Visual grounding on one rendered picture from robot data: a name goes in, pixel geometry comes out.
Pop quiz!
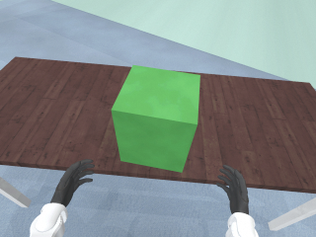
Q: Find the left robot hand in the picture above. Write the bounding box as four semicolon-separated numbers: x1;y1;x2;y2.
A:
50;159;95;207

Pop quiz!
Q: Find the table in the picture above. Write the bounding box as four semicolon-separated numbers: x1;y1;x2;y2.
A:
0;56;316;231

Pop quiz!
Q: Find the right robot hand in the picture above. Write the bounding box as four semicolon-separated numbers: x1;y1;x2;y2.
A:
216;165;249;215

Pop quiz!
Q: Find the right robot forearm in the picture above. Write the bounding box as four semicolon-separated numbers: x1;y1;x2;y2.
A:
225;212;259;237

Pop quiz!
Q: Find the carton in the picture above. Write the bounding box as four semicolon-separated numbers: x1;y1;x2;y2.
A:
111;65;200;173

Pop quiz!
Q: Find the left robot forearm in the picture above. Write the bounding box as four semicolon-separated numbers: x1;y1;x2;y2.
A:
30;202;68;237

